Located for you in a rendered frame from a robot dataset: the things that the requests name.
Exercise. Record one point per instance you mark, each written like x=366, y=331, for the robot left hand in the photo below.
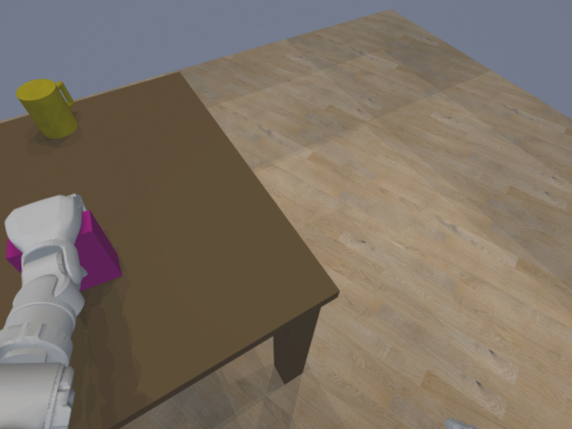
x=54, y=218

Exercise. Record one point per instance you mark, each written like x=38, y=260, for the robot left forearm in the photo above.
x=40, y=324

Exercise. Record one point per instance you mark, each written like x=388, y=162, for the left robot upper arm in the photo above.
x=36, y=395

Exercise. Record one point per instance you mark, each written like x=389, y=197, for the sponge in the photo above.
x=96, y=253

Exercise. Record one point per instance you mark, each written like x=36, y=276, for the table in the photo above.
x=211, y=267

